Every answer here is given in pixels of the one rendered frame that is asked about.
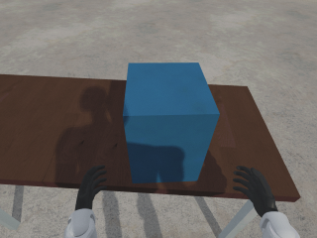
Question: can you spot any left robot forearm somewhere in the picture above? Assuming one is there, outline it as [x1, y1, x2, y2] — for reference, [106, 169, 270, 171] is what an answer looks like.
[63, 208, 97, 238]

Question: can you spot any right robot forearm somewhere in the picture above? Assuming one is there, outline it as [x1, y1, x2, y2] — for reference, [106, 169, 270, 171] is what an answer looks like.
[260, 211, 300, 238]

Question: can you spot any left robot hand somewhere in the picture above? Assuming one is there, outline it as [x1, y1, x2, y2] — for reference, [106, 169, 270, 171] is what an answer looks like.
[74, 165, 107, 211]

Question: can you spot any carton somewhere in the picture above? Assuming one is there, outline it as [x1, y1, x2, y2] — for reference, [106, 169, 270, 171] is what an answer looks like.
[123, 62, 220, 183]

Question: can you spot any table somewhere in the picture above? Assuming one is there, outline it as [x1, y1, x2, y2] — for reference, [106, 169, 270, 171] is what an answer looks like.
[0, 74, 301, 238]

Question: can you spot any right robot hand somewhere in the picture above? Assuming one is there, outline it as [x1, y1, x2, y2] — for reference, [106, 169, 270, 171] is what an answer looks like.
[233, 166, 278, 217]

